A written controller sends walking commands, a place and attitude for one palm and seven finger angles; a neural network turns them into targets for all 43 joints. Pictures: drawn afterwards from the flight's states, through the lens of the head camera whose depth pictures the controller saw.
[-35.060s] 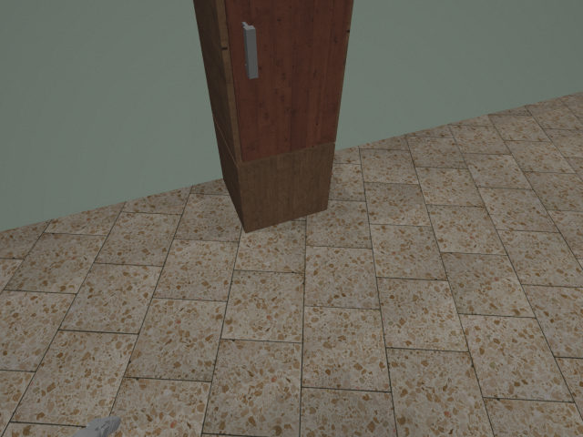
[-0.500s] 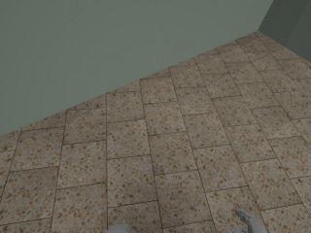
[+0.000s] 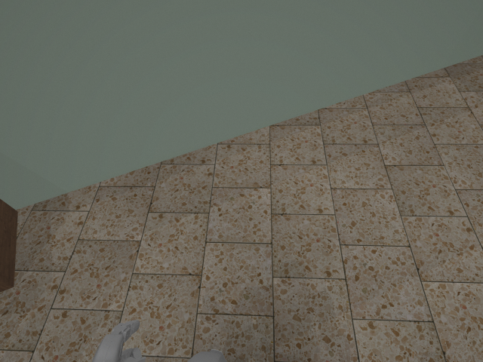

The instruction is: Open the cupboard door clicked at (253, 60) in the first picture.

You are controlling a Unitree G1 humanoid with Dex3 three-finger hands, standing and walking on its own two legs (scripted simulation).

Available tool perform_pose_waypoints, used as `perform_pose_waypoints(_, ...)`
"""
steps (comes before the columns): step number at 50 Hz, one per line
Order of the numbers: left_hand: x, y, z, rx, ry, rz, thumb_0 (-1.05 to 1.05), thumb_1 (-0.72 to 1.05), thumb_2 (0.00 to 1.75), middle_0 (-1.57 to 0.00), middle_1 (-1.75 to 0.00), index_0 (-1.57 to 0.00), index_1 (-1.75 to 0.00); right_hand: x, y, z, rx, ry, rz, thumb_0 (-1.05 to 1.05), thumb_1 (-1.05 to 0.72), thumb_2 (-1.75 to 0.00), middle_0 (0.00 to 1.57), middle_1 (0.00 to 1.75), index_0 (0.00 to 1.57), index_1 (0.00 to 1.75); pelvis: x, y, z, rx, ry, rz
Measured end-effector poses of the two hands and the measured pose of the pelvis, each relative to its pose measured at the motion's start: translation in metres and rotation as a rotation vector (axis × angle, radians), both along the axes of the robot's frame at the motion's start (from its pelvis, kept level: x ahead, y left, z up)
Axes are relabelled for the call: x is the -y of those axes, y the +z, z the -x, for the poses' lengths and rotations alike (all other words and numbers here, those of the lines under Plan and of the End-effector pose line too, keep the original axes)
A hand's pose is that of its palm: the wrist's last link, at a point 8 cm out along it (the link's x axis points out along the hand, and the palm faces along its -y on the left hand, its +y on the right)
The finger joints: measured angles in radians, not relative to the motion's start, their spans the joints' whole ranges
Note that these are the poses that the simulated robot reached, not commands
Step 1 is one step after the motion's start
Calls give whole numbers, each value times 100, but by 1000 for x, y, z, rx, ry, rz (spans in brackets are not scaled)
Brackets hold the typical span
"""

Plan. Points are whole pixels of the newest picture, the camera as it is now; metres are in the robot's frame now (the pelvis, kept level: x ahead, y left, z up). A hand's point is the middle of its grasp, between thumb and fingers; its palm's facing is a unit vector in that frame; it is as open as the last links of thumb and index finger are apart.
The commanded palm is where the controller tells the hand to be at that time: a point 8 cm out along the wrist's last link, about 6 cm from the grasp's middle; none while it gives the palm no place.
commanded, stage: turn to face it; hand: left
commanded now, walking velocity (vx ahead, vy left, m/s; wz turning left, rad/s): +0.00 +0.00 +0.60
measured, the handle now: out of the picture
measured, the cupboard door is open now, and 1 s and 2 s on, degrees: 46 46 46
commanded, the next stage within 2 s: take the last steps up to it in 1.88 s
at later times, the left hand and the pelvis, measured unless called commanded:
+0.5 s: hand out of the picture -0.06 +0.24 -0.18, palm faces +0.38 -0.89 -0.26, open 7.3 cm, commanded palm none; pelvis -0.01 +0.02 -0.01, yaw +20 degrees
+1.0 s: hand out of the picture +0.00 +0.22 -0.14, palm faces +0.55 -0.79 -0.29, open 7.4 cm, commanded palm none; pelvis +0.01 -0.01 +0.00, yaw +36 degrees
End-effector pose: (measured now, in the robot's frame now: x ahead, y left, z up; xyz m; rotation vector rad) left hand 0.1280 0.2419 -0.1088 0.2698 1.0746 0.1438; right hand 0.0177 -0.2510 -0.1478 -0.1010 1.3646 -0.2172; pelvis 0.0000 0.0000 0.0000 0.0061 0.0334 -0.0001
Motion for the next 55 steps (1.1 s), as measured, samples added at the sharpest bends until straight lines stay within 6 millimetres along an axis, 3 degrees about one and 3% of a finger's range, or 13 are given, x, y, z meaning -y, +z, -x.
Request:
perform_pose_waypoints(7, 17, 8, 50, -61, 119, 9, 1, 91, 90, -20, -30, -21, -30, 20, 7, -32, -6, 100, -13, 0, -91, -90, 20, 30, 20, 30, 15, 12, -2, 24, 111, -40)
perform_pose_waypoints(13, 12, 2, 99, -97, 254, 27, 1, 92, 90, -20, -30, -21, -30, 15, 14, -81, 21, 235, 6, 0, -91, -90, 19, 30, 20, 30, 16, 12, -2, 30, 205, -47)
perform_pose_waypoints(17, 0, -8, 139, -144, 342, 39, 1, 92, 90, -20, -30, -21, -30, -8, 19, -125, 85, 340, 22, 0, -91, -90, 19, 30, 19, 30, 7, 8, 0, 32, 261, -40)
perform_pose_waypoints(22, -24, -34, 191, -209, 447, 69, 1, 91, 90, -20, -30, -21, -30, -54, 26, -180, 225, 471, 44, 0, -91, -90, 19, 30, 19, 30, -16, -7, 2, 32, 323, -19)
perform_pose_waypoints(25, -38, -42, 208, -250, 492, 74, 1, 91, 90, -20, -30, -21, -30, -77, 34, -193, 287, 522, 50, 0, -91, -90, 19, 30, 20, 30, -24, -9, 6, 39, 346, -19)
perform_pose_waypoints(32, -57, -24, 195, -155, 536, 77, 1, 91, 90, -20, -30, -20, -30, -99, 45, -181, 246, 583, 51, 0, -91, -90, 20, 30, 20, 30, -33, 7, 10, 37, 414, 11)
perform_pose_waypoints(39, -55, -12, 173, -79, 555, 60, 1, 91, 90, -20, -30, -20, -30, -92, 34, -157, 146, 594, 21, 0, -91, -90, 20, 30, 20, 30, -25, 10, 5, 21, 482, 18)
perform_pose_waypoints(43, -45, -7, 159, -48, 568, 45, 1, 91, 90, -20, -30, -20, -30, -76, 21, -148, 79, 595, 10, 0, -91, -90, 20, 30, 20, 30, -13, 8, 0, 10, 529, 16)
perform_pose_waypoints(47, -29, -5, 153, -10, 598, 11, 1, 91, 90, -20, -30, -20, -30, -58, 2, -152, 27, 603, -6, 0, -91, -90, 20, 30, 20, 30, 3, -2, -9, -3, 577, -2)
perform_pose_waypoints(51, -6, 2, 165, -27, 648, 11, 1, 91, 90, -20, -30, -21, -30, -51, 1, -166, -2, 646, -6, 0, -91, -90, 20, 30, 20, 30, 10, 4, -13, 15, 645, -15)
perform_pose_waypoints(55, 14, 3, 183, -53, 718, 39, 1, 91, 90, -20, -30, -21, -30, -56, 8, -185, -2, 703, -3, 0, -91, -90, 20, 30, 20, 30, 12, 10, -17, 21, 709, -37)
